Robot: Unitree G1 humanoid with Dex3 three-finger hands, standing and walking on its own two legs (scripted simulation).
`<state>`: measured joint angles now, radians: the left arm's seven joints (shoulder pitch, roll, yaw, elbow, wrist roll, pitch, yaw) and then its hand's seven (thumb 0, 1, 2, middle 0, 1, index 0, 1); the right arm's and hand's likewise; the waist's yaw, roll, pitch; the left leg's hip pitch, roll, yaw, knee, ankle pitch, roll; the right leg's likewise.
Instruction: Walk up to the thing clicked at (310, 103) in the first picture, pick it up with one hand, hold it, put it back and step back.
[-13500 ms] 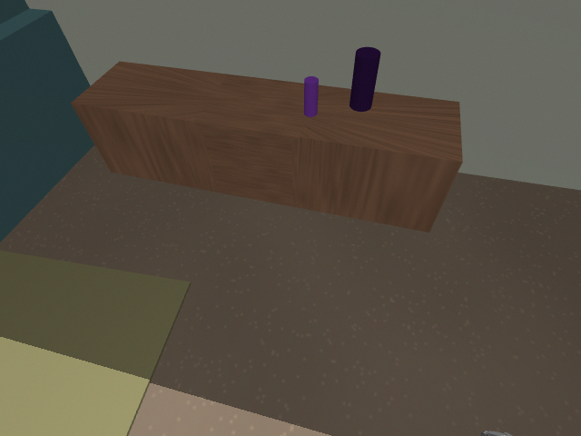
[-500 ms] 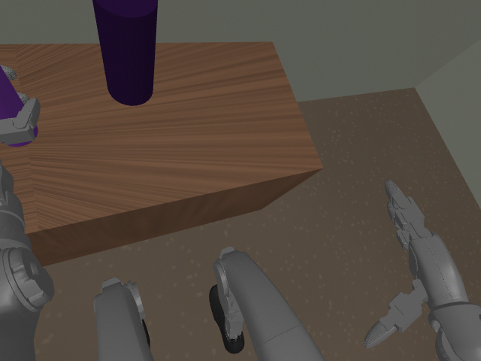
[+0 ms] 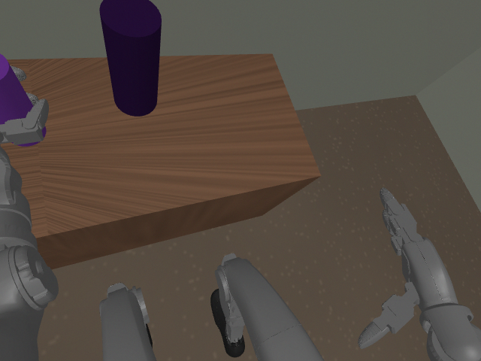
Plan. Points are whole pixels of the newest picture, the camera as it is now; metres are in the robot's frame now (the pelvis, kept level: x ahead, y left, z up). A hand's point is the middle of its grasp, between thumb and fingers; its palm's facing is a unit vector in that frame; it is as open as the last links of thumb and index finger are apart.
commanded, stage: lift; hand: left
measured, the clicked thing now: (7, 104) +0.54 +0.22 -0.01
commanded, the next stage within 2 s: hold in 1.74 s
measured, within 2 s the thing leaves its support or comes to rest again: neither
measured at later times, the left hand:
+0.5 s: hand (6, 109) +0.50 +0.20 +0.03, palm faces +0.18 -0.98 -0.01, open 7.4 cm
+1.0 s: hand out of the picture +0.42 +0.19 +0.11, palm faces +0.18 -0.98 -0.03, open 7.4 cm
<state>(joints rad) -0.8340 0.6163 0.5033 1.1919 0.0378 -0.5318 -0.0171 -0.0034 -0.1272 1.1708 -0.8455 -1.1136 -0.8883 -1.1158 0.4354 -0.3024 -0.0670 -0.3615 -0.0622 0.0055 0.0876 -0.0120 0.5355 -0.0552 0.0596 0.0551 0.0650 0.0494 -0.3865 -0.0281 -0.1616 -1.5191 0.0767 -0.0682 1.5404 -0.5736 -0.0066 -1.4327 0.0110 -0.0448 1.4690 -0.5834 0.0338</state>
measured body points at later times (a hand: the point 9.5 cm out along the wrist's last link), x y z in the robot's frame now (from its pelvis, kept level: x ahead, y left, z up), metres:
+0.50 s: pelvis +0.01 +0.00 +0.03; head +0.16 +0.06 +0.45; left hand +0.49 +0.26 +0.03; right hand +0.18 -0.26 +0.08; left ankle +0.05 +0.12 -0.56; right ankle +0.05 -0.14 -0.56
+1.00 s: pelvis +0.02 +0.00 +0.09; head +0.11 +0.03 +0.53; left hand +0.40 +0.25 +0.12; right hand +0.19 -0.26 +0.10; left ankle +0.05 +0.12 -0.56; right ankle +0.05 -0.14 -0.56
